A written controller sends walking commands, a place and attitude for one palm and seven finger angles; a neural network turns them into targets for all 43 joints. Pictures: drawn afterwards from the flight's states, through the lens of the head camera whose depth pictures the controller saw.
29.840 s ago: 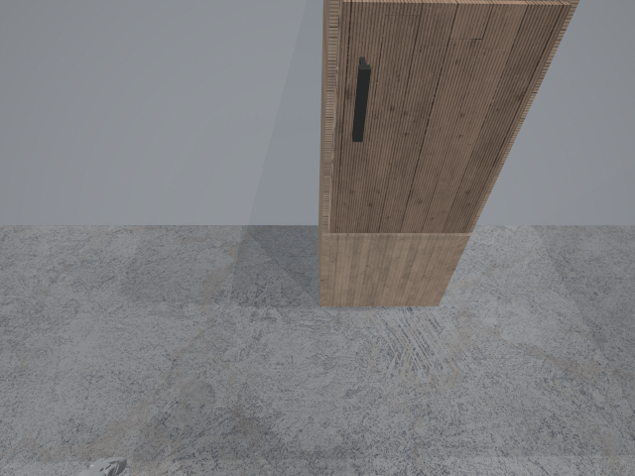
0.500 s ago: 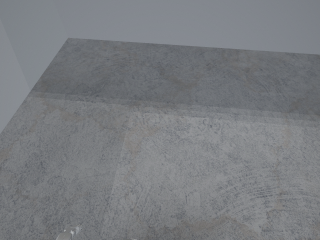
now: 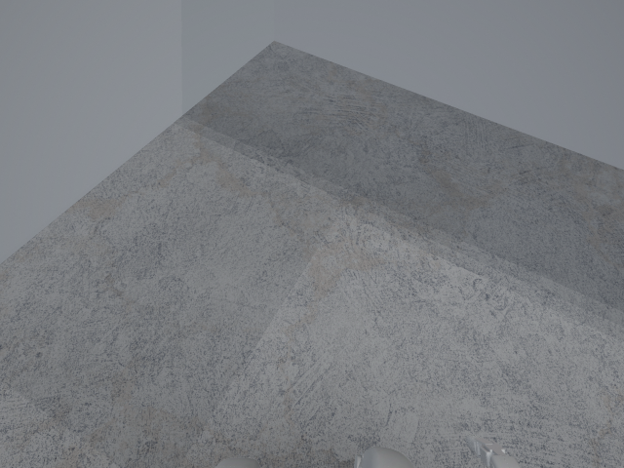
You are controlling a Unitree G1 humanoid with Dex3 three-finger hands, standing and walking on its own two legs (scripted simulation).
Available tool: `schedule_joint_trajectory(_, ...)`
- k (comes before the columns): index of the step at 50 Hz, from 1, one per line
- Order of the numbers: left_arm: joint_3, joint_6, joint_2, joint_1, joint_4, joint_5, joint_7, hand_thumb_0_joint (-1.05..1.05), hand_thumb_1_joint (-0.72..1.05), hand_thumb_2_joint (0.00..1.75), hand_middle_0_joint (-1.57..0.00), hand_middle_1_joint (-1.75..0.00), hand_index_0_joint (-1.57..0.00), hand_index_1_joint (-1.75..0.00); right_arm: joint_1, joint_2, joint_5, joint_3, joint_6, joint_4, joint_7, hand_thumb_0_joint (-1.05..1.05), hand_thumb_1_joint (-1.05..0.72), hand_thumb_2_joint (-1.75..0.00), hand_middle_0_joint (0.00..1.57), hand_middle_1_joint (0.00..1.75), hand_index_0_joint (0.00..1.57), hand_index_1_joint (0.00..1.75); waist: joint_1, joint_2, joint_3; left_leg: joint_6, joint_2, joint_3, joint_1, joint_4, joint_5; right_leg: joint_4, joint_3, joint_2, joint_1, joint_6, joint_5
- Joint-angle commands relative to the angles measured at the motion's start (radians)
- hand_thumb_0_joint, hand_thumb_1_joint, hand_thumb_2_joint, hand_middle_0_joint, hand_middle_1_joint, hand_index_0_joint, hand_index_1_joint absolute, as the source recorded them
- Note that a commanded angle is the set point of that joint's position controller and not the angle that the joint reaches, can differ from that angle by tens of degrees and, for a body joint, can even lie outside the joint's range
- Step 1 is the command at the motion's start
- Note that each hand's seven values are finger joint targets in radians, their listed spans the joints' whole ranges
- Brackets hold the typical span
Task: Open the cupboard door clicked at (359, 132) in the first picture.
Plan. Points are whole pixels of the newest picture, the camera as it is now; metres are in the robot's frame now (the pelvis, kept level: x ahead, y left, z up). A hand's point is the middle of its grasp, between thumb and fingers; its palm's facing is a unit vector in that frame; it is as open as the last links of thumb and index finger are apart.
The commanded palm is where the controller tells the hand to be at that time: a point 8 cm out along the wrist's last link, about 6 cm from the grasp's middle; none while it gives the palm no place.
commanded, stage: turn to face it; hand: left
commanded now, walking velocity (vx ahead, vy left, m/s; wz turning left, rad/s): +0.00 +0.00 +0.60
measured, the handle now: out of the picture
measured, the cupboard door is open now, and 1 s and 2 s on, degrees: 40 40 40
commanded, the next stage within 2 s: none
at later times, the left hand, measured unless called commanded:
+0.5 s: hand out of the picture +0.03 +0.16 -0.15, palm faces +0.30 -0.93 -0.22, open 7.4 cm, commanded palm none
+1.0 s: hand out of the picture -0.01 +0.22 -0.15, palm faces +0.57 -0.79 -0.25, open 7.4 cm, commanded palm none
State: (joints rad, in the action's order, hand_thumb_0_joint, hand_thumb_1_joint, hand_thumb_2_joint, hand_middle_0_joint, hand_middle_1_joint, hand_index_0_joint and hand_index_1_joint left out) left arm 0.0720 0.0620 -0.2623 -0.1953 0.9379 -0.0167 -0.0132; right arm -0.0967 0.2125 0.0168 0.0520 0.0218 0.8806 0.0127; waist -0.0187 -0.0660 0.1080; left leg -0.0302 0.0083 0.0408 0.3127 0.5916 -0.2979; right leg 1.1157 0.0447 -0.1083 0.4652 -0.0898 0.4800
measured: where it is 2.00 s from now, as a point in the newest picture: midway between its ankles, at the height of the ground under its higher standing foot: outside the picture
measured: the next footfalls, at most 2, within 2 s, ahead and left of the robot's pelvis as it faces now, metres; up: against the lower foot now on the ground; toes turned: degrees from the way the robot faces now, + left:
right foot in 0.24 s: +0.07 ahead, -0.16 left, +0.00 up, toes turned +6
left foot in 0.62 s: +0.00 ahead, +0.10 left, +0.00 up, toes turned +28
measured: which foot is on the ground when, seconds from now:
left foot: down 0.00-0.24, up 0.26-0.60, down 0.62-1.00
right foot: up 0.00-0.22, down 0.24-0.60, up 0.62-1.00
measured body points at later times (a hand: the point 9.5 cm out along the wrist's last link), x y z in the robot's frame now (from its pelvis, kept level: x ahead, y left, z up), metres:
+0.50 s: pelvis +0.01 -0.04 +0.01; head +0.06 -0.03 +0.46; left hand +0.01 +0.21 -0.13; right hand +0.15 -0.27 -0.14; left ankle -0.04 +0.08 -0.67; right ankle +0.03 -0.16 -0.73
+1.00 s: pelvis +0.01 -0.02 +0.01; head +0.05 +0.01 +0.45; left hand -0.04 +0.26 -0.13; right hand +0.20 -0.20 -0.13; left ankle -0.03 +0.08 -0.73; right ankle +0.08 -0.15 -0.70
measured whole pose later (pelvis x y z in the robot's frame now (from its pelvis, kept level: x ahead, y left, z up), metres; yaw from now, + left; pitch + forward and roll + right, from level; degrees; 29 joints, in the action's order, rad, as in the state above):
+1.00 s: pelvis +0.01 -0.02 +0.01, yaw +35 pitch +2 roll -1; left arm 0.07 0.04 -0.24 -0.11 0.87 -0.01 -0.01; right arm -0.19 0.21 0.02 0.06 0.05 0.92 0.01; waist 0.03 0.01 0.09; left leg -0.02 0.05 -0.12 0.32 0.52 -0.23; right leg 0.75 0.00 -0.02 0.37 -0.08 0.40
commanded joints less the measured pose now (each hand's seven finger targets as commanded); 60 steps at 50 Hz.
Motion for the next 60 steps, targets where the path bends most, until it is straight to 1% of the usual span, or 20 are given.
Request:
schedule_joint_trajectory(1,0.017,-0.033,-0.06,0.015,-0.107,0.0,0.001,0.0,0.9,0.9,-0.2,-0.3,-0.2,-0.3,-0.076,0.215,0.006,0.055,-0.014,-0.037,-0.027,0.0,-0.9,-0.9,0.2,0.3,0.2,0.3,0.034,0.203,-0.167,-0.132,-0.244,-0.252,-0.182,-0.217,0.521,-0.044,-0.049,0.018,0.074,-0.006,-0.06)
schedule_joint_trajectory(6,0.013,-0.036,-0.046,0.038,-0.134,0.001,0.0,0.0,0.9,0.9,-0.2,-0.3,-0.2,-0.3,-0.064,0.219,0.013,0.065,-0.001,-0.04,-0.019,0.0,-0.9,-0.9,0.2,0.3,0.2,0.3,0.035,0.226,-0.133,-0.126,-0.219,-0.313,-0.075,-0.226,0.352,-0.288,-0.017,0.071,-0.061,0.006,-0.058)
schedule_joint_trajectory(10,0.02,-0.059,-0.064,-0.063,-0.12,0.005,-0.006,0.0,0.9,0.9,-0.2,-0.3,-0.2,-0.3,-0.022,0.205,0.002,0.072,0.007,-0.056,-0.015,0.0,-0.9,-0.9,0.2,0.3,0.2,0.3,-0.018,0.198,-0.164,-0.071,-0.157,-0.331,0.056,-0.119,0.286,-0.628,0.003,0.095,-0.333,0.026,-0.238)
schedule_joint_trajectory(11,0.034,-0.07,-0.123,-0.1,-0.114,-0.005,-0.015,0.0,0.9,0.9,-0.2,-0.3,-0.2,-0.3,-0.033,0.157,-0.007,0.066,0.006,-0.063,-0.01,0.0,-0.9,-0.9,0.2,0.3,0.2,0.3,-0.036,0.039,-0.178,-0.014,-0.077,-0.273,0.197,0.013,0.106,-0.774,-0.137,-0.045,-0.478,0.063,-0.234)
schedule_joint_trajectory(12,0.047,-0.076,-0.209,-0.114,-0.117,-0.019,-0.021,0.0,0.9,0.9,-0.2,-0.3,-0.2,-0.3,-0.041,0.094,-0.011,0.056,0.004,-0.083,-0.004,0.0,-0.9,-0.9,0.2,0.3,0.2,0.3,-0.045,-0.255,-0.177,0.07,0.082,-0.065,0.327,0.282,-0.27,-0.856,-0.421,-0.332,-0.507,0.182,-0.32)
schedule_joint_trajectory(13,0.038,-0.068,-0.22,-0.091,-0.133,-0.01,-0.022,0.0,0.9,0.9,-0.2,-0.3,-0.2,-0.3,-0.03,0.128,-0.001,0.063,0.011,-0.088,0.002,0.0,-0.9,-0.9,0.2,0.3,0.2,0.3,-0.04,-0.164,-0.143,0.063,0.034,-0.103,0.283,0.492,-0.328,-0.854,-0.401,-0.414,-0.355,0.255,-0.348)
schedule_joint_trajectory(17,0.009,-0.074,-0.097,0.044,-0.155,-0.006,-0.023,0.0,0.9,0.9,-0.2,-0.3,-0.2,-0.3,-0.054,0.105,0.001,0.055,0.035,-0.024,0.018,0.0,-0.9,-0.9,0.2,0.3,0.2,0.3,0.041,-0.156,-0.11,0.092,-0.035,-0.066,0.261,0.663,-0.117,-0.792,-0.098,-0.212,-0.282,0.191,-0.48)
schedule_joint_trajectory(25,0.035,-0.075,-0.166,-0.08,-0.098,-0.016,-0.018,0.0,0.9,0.9,-0.2,-0.3,-0.2,-0.3,0.029,0.066,-0.012,0.03,0.021,-0.039,0.023,0.0,-0.9,-0.9,0.2,0.3,0.2,0.3,-0.024,-0.154,-0.14,0.09,-0.018,0.06,0.134,0.184,-0.186,-0.683,0.006,-0.259,-0.432,0.196,-0.757)
schedule_joint_trajectory(28,0.042,-0.069,-0.167,-0.062,-0.093,-0.009,-0.012,0.0,0.9,0.9,-0.2,-0.3,-0.2,-0.3,-0.046,0.092,-0.01,0.034,0.011,-0.025,0.019,0.0,-0.9,-0.9,0.2,0.3,0.2,0.3,0.02,-0.122,-0.17,0.072,-0.009,0.072,-0.052,-0.057,-0.014,-0.563,0.07,-0.246,-0.35,0.133,-0.679)
schedule_joint_trajectory(29,0.04,-0.063,-0.151,-0.049,-0.104,0.001,-0.008,0.0,0.9,0.9,-0.2,-0.3,-0.2,-0.3,-0.117,0.142,-0.006,0.048,0.002,-0.009,0.018,0.0,-0.9,-0.9,0.2,0.3,0.2,0.3,0.065,-0.009,-0.212,0.047,-0.053,0.02,-0.218,-0.17,0.149,-0.426,0.12,-0.218,-0.236,0.085,-0.574)
schedule_joint_trajectory(30,0.027,-0.055,-0.079,-0.041,-0.147,0.009,0.001,0.0,0.9,0.9,-0.2,-0.3,-0.2,-0.3,-0.181,0.266,0.006,0.079,-0.005,-0.006,0.011,0.0,-0.9,-0.9,0.2,0.3,0.2,0.3,0.1,0.331,-0.242,-0.093,-0.335,-0.376,-0.376,-0.209,0.493,-0.185,0.167,-0.062,0.059,-0.002,-0.029)
schedule_joint_trajectory(31,0.01,-0.044,-0.056,0.04,-0.186,-0.002,-0.004,0.0,0.9,0.9,-0.2,-0.3,-0.2,-0.3,-0.249,0.319,0.005,0.09,0.004,0.015,0.0,0.0,-0.9,-0.9,0.2,0.3,0.2,0.3,0.137,0.346,-0.231,-0.212,-0.462,-0.47,-0.329,-0.22,0.641,-0.036,0.057,-0.02,0.14,0.0,0.224)
schedule_joint_trajectory(38,0.018,-0.034,-0.062,0.025,-0.104,-0.003,0.006,0.0,0.9,0.9,-0.2,-0.3,-0.2,-0.3,-0.094,0.209,0.005,0.052,-0.015,-0.021,-0.029,0.0,-0.9,-0.9,0.2,0.3,0.2,0.3,0.036,0.208,-0.152,-0.12,-0.228,-0.268,-0.18,-0.242,0.433,-0.023,-0.049,0.013,0.092,-0.001,-0.087)
schedule_joint_trajectory(45,0.014,-0.037,-0.049,0.078,-0.141,0.001,-0.001,0.0,0.9,0.9,-0.2,-0.3,-0.2,-0.3,-0.113,0.215,0.012,0.065,-0.002,-0.021,-0.023,0.0,-0.9,-0.9,0.2,0.3,0.2,0.3,0.055,0.217,-0.151,-0.134,-0.211,-0.375,-0.149,-0.234,0.361,-0.254,-0.04,0.07,-0.002,0.005,-0.053)
schedule_joint_trajectory(50,0.019,-0.054,-0.062,-0.031,-0.125,0.009,-0.012,0.0,0.9,0.9,-0.2,-0.3,-0.2,-0.3,-0.057,0.2,0.004,0.071,0.009,-0.042,-0.02,0.0,-0.9,-0.9,0.2,0.3,0.2,0.3,0.001,0.211,-0.173,-0.09,-0.151,-0.422,0.007,-0.151,0.324,-0.607,-0.023,0.112,-0.3,0.033,-0.196)
schedule_joint_trajectory(51,0.028,-0.063,-0.094,-0.068,-0.119,0.005,-0.018,0.0,0.9,0.9,-0.2,-0.3,-0.2,-0.3,-0.054,0.17,-0.004,0.069,0.008,-0.046,-0.016,0.0,-0.9,-0.9,0.2,0.3,0.2,0.3,-0.02,0.138,-0.188,-0.045,-0.101,-0.391,0.108,-0.08,0.212,-0.744,-0.081,0.045,-0.439,0.052,-0.251)
schedule_joint_trajectory(52,0.045,-0.073,-0.173,-0.09,-0.117,-0.01,-0.026,0.0,0.9,0.9,-0.2,-0.3,-0.2,-0.3,-0.071,0.111,-0.014,0.063,0.005,-0.059,-0.009,0.0,-0.9,-0.9,0.2,0.3,0.2,0.3,-0.029,-0.12,-0.198,0.032,0.029,-0.221,0.294,0.12,-0.071,-0.845,-0.328,-0.202,-0.561,0.135,-0.256)
schedule_joint_trajectory(53,0.042,-0.069,-0.21,-0.07,-0.131,-0.015,-0.026,0.0,0.9,0.9,-0.2,-0.3,-0.2,-0.3,-0.059,0.117,-0.006,0.066,0.005,-0.074,-0.005,0.0,-0.9,-0.9,0.2,0.3,0.2,0.3,-0.029,-0.184,-0.159,0.069,0.084,-0.108,0.306,0.368,-0.32,-0.862,-0.432,-0.394,-0.446,0.243,-0.366)
schedule_joint_trajectory(56,0.015,-0.078,-0.101,0.037,-0.14,-0.002,-0.027,0.0,0.9,0.9,-0.2,-0.3,-0.2,-0.3,-0.063,0.121,0.002,0.066,0.03,-0.019,0.006,0.0,-0.9,-0.9,0.2,0.3,0.2,0.3,0.04,-0.148,-0.079,0.087,-0.014,-0.112,0.305,0.657,-0.164,-0.788,-0.188,-0.239,-0.338,0.225,-0.581)
schedule_joint_trajectory(60,0.016,-0.08,-0.105,-0.002,-0.129,-0.007,-0.025,0.0,0.9,0.9,-0.2,-0.3,-0.2,-0.3,-0.019,0.088,-0.004,0.047,0.035,-0.017,0.019,0.0,-0.9,-0.9,0.2,0.3,0.2,0.3,0.021,-0.137,-0.107,0.105,-0.027,-0.03,0.252,0.489,-0.14,-0.747,-0.032,-0.207,-0.396,0.193,-0.711)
